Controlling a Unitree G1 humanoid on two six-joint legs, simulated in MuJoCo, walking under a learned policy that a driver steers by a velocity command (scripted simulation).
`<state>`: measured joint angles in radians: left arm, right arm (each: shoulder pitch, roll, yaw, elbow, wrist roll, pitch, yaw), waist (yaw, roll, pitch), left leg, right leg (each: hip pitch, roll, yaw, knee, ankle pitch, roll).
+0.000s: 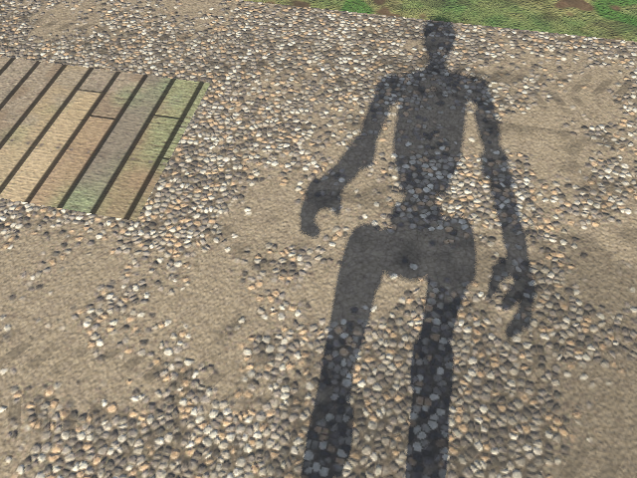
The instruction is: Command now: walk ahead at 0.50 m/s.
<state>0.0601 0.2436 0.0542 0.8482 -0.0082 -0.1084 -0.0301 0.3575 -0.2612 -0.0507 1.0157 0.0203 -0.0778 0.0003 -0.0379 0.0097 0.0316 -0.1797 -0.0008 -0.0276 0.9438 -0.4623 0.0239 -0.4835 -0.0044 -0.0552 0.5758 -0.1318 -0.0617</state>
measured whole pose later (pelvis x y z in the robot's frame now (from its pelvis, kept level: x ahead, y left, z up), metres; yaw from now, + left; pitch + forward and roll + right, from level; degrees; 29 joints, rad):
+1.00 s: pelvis +0.56 +0.01 +0.00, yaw -16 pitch +2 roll +2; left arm 0.06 0.23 0.07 0.78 -0.02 -0.03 -0.05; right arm 0.31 -0.26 -0.08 0.97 0.01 -0.06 -0.02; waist -0.06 -0.02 0.03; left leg 0.11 0.03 0.31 0.30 -0.42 -0.04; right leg -0.59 -0.06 -0.07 0.65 -0.11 -0.10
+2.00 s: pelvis +1.07 -0.24 +0.01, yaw -34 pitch +3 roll +2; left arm 0.03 0.25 0.04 0.67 -0.02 -0.08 -0.03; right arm 0.39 -0.28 -0.06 0.91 0.02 -0.07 0.01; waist -0.11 -0.03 0.01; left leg 0.03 -0.02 0.02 0.26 -0.34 0.01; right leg -0.56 -0.05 0.01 0.52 -0.03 -0.03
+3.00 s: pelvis +1.57 -0.48 +0.01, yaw -5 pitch +2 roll +1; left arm 0.04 0.28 0.04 0.70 0.01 -0.11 -0.02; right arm 0.33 -0.29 -0.08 0.73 0.02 -0.03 -0.02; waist -0.08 -0.04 0.02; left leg -0.12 -0.10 -0.16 0.45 -0.36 0.06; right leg -0.56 -0.02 0.06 0.51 0.07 0.03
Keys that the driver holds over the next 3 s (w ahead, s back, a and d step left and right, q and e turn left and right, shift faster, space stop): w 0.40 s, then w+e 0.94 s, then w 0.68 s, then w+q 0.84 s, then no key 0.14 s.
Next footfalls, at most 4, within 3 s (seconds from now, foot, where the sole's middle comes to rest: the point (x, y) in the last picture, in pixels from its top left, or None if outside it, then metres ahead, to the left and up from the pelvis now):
0.48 left None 0.46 0.15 -0.76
1.04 right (391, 357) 0.71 -0.14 -0.76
1.52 left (355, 236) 1.06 -0.09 -0.76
2.04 right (487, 201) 1.16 -0.45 -0.76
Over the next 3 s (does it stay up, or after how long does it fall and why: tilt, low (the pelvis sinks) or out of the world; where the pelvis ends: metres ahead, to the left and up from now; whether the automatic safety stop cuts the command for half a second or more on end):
stays up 1.57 -0.48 0.01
